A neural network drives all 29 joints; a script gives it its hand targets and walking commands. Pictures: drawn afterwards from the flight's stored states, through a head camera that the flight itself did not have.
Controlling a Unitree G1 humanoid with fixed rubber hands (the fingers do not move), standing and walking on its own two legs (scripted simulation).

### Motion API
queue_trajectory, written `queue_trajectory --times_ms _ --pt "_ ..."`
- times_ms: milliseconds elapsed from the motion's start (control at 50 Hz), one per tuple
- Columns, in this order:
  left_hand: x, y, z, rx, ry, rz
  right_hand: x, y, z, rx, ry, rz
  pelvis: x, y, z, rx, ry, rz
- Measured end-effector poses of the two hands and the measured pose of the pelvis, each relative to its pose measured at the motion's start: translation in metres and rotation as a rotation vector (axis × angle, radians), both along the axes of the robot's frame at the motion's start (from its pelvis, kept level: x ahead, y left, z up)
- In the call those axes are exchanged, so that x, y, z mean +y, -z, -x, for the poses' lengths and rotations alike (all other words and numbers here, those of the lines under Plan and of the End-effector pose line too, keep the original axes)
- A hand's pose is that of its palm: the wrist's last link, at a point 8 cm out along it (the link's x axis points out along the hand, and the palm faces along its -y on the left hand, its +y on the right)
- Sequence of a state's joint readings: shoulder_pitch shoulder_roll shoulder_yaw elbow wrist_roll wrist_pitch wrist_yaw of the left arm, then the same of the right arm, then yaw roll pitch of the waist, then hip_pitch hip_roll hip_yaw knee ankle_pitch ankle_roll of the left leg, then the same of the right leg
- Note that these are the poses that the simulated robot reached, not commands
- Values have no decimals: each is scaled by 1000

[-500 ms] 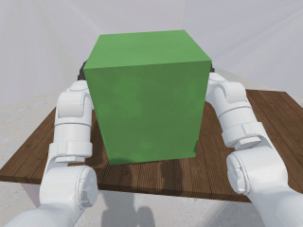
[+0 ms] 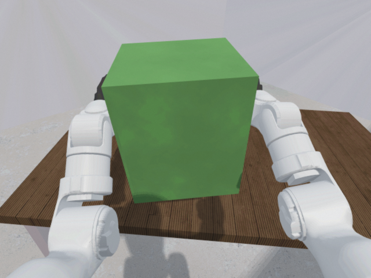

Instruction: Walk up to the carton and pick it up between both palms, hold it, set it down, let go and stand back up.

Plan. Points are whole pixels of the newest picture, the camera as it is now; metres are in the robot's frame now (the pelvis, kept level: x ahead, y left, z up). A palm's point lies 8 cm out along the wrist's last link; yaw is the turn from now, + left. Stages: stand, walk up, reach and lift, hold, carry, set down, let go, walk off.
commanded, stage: hold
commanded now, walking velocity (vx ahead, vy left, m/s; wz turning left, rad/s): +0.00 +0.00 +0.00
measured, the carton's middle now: (180, 119) +0.34 +0.00 +0.24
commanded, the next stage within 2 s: none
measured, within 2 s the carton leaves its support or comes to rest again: neither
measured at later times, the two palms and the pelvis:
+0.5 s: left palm (104, 108) +0.37 +0.15 +0.25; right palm (252, 99) +0.37 -0.15 +0.27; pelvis +0.00 +0.00 +0.00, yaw +0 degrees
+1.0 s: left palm (103, 109) +0.36 +0.15 +0.25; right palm (252, 100) +0.36 -0.15 +0.27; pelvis +0.00 +0.00 +0.00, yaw +0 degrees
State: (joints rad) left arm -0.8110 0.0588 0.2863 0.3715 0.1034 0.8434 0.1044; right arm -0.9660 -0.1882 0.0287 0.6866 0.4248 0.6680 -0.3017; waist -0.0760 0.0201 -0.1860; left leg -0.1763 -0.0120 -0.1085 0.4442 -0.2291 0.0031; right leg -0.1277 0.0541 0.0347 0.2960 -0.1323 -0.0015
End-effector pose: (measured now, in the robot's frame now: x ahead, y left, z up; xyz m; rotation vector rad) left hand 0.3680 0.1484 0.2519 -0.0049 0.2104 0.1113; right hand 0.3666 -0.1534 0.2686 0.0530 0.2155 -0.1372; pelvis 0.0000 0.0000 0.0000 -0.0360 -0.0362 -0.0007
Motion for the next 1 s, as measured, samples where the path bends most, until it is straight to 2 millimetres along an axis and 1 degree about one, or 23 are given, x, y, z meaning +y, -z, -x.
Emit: queue_trajectory --times_ms 860,1000 --pt "-1 -1 0 0 -1 2 -1 -1 0 2 -1 0 -1 0 1 1 -1 -1" --pt "0 -2 5 -12 -9 3 0 -1 3 -10 -8 4 -1 -1 1 -11 -1 -1"
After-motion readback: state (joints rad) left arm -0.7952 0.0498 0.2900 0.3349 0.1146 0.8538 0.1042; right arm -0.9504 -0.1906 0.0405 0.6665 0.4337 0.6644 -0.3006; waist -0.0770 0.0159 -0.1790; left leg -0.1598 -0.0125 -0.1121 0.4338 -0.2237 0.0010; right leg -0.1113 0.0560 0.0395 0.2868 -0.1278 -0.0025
